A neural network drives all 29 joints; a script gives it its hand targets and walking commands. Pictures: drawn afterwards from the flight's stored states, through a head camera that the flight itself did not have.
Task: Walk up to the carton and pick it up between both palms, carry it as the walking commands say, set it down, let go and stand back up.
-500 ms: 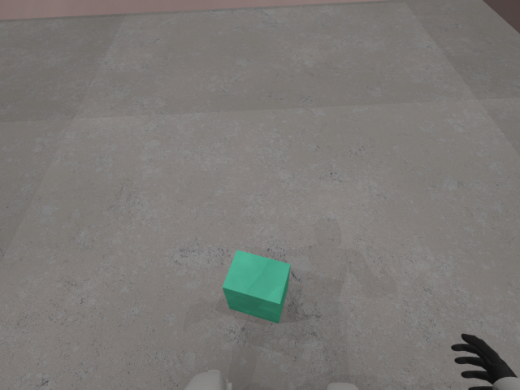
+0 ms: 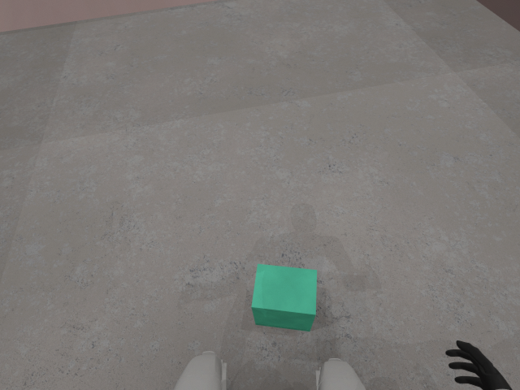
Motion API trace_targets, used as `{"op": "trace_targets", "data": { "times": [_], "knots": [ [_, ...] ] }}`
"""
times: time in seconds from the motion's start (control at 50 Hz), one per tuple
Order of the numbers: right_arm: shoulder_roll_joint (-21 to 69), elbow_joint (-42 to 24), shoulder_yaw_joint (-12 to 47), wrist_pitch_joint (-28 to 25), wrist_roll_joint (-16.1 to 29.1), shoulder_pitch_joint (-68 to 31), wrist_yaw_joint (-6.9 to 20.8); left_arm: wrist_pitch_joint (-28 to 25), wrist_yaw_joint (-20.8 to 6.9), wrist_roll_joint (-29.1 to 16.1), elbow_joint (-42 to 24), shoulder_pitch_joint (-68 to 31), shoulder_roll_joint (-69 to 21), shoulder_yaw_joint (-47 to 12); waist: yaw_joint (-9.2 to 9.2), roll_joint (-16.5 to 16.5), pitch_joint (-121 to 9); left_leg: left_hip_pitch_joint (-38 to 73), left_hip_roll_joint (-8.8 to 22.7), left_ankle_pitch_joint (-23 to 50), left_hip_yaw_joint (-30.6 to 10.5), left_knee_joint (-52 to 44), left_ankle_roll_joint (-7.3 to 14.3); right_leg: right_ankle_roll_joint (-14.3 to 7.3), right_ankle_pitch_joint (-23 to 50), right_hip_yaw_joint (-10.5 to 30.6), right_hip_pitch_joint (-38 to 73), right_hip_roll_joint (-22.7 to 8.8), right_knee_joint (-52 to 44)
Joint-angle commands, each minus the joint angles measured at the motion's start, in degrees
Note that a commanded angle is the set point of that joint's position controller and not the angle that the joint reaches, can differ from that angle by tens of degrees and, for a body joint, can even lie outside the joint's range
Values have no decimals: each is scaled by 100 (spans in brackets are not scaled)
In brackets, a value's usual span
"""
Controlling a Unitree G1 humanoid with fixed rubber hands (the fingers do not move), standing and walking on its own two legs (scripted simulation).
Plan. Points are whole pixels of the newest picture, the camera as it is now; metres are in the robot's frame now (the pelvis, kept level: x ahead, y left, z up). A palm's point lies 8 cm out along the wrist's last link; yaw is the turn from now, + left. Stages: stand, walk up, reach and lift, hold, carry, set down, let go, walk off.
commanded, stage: walk up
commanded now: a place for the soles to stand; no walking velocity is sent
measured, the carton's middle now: (284, 298) +0.43 -0.04 -0.62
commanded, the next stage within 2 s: none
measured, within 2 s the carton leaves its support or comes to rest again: neither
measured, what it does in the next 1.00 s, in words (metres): steps on the spot: left foot, then right foot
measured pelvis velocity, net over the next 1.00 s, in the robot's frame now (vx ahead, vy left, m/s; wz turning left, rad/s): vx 0.00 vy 0.00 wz -0.15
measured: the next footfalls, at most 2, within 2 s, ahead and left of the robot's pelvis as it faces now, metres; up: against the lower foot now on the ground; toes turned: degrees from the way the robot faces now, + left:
left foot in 0.02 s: +0.10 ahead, +0.14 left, +0.00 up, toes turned -12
right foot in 0.24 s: +0.05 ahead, -0.06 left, +0.00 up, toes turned -8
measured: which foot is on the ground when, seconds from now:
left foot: up 0.00-0.00, down 0.02-1.00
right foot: down 0.00-0.02, up 0.04-0.22, down 0.24-0.42, up 0.44-0.64, down 0.66-1.00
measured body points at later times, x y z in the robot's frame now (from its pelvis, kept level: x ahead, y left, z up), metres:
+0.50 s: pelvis +0.01 +0.06 +0.00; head +0.05 +0.07 +0.45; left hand +0.18 +0.37 -0.10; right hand +0.03 -0.32 -0.07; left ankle +0.06 +0.19 -0.70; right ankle +0.01 -0.08 -0.65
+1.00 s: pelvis +0.00 +0.00 +0.01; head +0.03 +0.00 +0.46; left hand +0.17 +0.31 -0.09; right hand +0.04 -0.34 -0.09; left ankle +0.06 +0.14 -0.70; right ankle +0.00 -0.12 -0.70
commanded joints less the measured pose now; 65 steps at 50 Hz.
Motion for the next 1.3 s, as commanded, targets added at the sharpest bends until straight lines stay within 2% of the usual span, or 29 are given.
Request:
{"op": "trace_targets", "data": {
  "times": [0.0, 0.02, 0.04, 0.14, 0.2, 0.24, 0.26, 0.3, 0.34, 0.36, 0.38, 0.4, 0.42, 0.46, 0.56, 0.6, 0.62, 0.64, 0.66, 0.7, 0.74, 0.78, 0.82, 0.84, 0.88, 0.94, 1.04, 1.12, 1.28],
  "knots": [
    [-1377, 24, -351, -307, -84, 805, -263, 184, -103, -118, -480, -272, 362, 7, -497, 834, -840, 1309, 755, -321, -1623, -2363, 400, -419, -558, -338, -1369, 857, 1582],
    [-1633, -161, -332, -363, -48, 350, -293, 250, -92, -121, -415, -90, 563, 45, -253, 438, -817, 815, 1607, -1094, -2944, -2912, 975, -338, -1213, 313, -1242, 859, 1676],
    [-1755, -177, -330, -379, 32, -245, -292, 264, -105, -112, -261, 7, 899, 135, -138, 268, -594, 387, 1784, -1406, -2855, -2840, 1323, -276, -1125, 346, -963, 554, 1714],
    [-1734, 45, -218, -436, 32, -292, -403, 318, -360, -122, -78, -46, 823, 312, -43, 1074, -357, 186, 1392, -87, -1671, -2157, 1047, -350, -600, -249, -594, 520, 1054],
    [-1633, 172, -169, -480, 86, 46, -544, 368, -505, 24, -179, -131, 771, 369, 15, 980, -613, 706, 1413, 1371, -1253, -1510, 978, -478, -494, -218, -176, 615, 87],
    [-1351, 158, -72, -508, 145, 297, -641, 395, -562, 123, -231, -74, 994, 459, 92, -26, -846, 284, 1041, 1715, -542, -488, 654, -687, 1019, 437, 584, 324, -532],
    [-1076, 106, 15, -527, 207, 322, -697, 396, -587, 162, -304, -122, 1182, 502, 105, -997, -903, -352, 396, 1223, 213, 377, 281, -1103, 1937, 1524, 1064, -208, -1102],
    [-879, 127, 75, -573, 229, -70, -850, 489, -609, 103, -475, -576, 1088, 395, 163, -1455, -721, -354, -350, -950, 748, 584, 199, -1949, 3141, 2128, 655, -800, -1361],
    [-983, 396, 6, -700, 210, 583, -812, 586, -631, 53, -574, -837, 787, 254, -217, -856, -840, 921, -311, 27, 518, -737, 293, -1453, 3402, 1059, 50, -286, -573],
    [-1266, 514, -101, -780, 128, 1196, -817, 604, -626, 21, -742, -1010, 648, 230, -440, -123, -1110, 1713, 338, 1230, -480, -1223, 532, -929, 3072, 421, -544, 165, 530],
    [-1659, 523, -209, -811, 80, 1539, -838, 611, -607, 1, -843, -1000, 410, 181, -491, 605, -1286, 2406, 1464, 2159, -1849, -1789, 994, -462, 1633, -146, -1320, 596, 1558],
    [-1870, 437, -252, -822, 103, 1416, -871, 676, -575, 50, -837, -1031, 594, 250, -462, 646, -1138, 2399, 2237, 2694, -2714, -2086, 1551, -380, -1099, 212, -1702, 595, 1955],
    [-1870, 388, -276, -838, 111, 1201, -904, 727, -581, 57, -807, -1021, 744, 294, -364, 280, -976, 2176, 2325, 2748, -2697, -2036, 1725, -347, -1213, 496, -1651, 378, 2235],
    [-1701, 263, -203, -798, 51, 882, -949, 699, -671, 51, -810, -1008, 610, 317, -121, -40, -605, 1185, 1838, 2280, -1656, -2034, 1306, -367, -954, 447, -1262, 351, 2082],
    [-1732, 118, -116, -711, -42, 102, -765, 707, -877, -78, -394, -444, 458, 375, 104, 800, -510, -307, 1003, -907, -493, -2459, 862, -386, -465, -645, 446, 608, 512],
    [-1539, 166, -60, -604, -79, 154, -685, 635, -817, -90, -68, 5, 537, 451, 286, 378, -712, -683, 668, -1571, -118, -1608, 580, -392, -417, -849, 1363, 841, -315],
    [-1301, 193, 6, -573, -84, 369, -675, 599, -753, -56, -45, 72, 695, 517, 352, -129, -717, -967, 480, -1703, 120, -914, 427, -440, -658, -608, 1579, 773, -727],
    [-957, 101, 116, -570, -11, 446, -678, 552, -683, 14, -128, -85, 1059, 569, 313, -1421, -439, -1368, -16, -1537, 617, 309, 147, -809, -1569, 1217, 1088, -205, -1999],
    [-867, 75, 189, -572, 98, 223, -734, 500, -637, 72, -365, -646, 1246, 491, 145, -1494, -77, -1445, -350, -1461, 133, 774, 23, -1356, -1737, 2941, 346, -976, -2801],
    [-1101, 240, 117, -616, 111, 230, -714, 441, -559, 40, -264, -1071, 1268, 468, 0, -900, 24, -734, -158, -1114, -19, 858, 112, -1549, -990, 2545, -149, -1034, -2708],
    [-1082, 531, 52, -661, 150, 790, -645, 410, -536, 26, -287, -1431, 1149, 389, -344, -1308, -235, 232, -212, -572, 220, 349, 66, -1356, -142, 1781, -388, -755, -2036],
    [-1074, 759, 40, -722, 145, 1283, -625, 425, -535, -86, -293, -1658, 798, 233, -612, -1012, -629, 1231, -451, 262, 259, -763, 76, -975, 382, 865, -491, -407, -1240],
    [-1311, 525, 57, -766, 17, 661, -594, 433, -506, -163, -162, -1295, 345, 83, -258, 277, -632, 1022, 490, -330, -2012, -2260, 479, -493, -68, 3, -670, 321, 148],
    [-1466, 408, 79, -743, 10, 311, -555, 440, -477, -195, -38, -1061, 500, 103, -71, 323, -599, 578, 968, -892, -2693, -2560, 947, -435, -726, -208, -310, 492, 122],
    [-1260, 390, 178, -684, -14, -231, -487, 313, -450, -140, 207, -720, 527, 141, 169, 39, -535, -250, 661, -333, -1887, -2052, 739, -556, -622, 39, 756, 348, -833],
    [-903, 556, 261, -620, 108, 87, -506, 242, -468, -101, 193, -1200, 966, 198, -188, -997, -452, 198, -445, 172, -121, -724, 62, -1124, 74, 1707, 267, -731, -2016],
    [-864, 706, 286, -687, 115, -31, -431, 225, -434, -163, 303, -1384, 604, 47, -125, -420, -1013, 1064, -96, 2010, -523, -1207, 285, -663, 1376, 336, 627, -27, -1332],
    [-754, 788, 325, -614, 141, -156, -445, 251, -419, -135, 364, -1568, 633, 33, -182, -841, -1099, 1004, -204, 1888, -317, -1231, 186, -723, 1434, 464, 887, -237, -1544],
    [-800, 958, 373, -593, 98, -527, -396, 312, -428, -153, 532, -1779, 509, -30, -104, -493, -884, 892, -50, 1634, -618, -1822, 244, -579, 771, 169, 960, -47, -1738]
  ]
}}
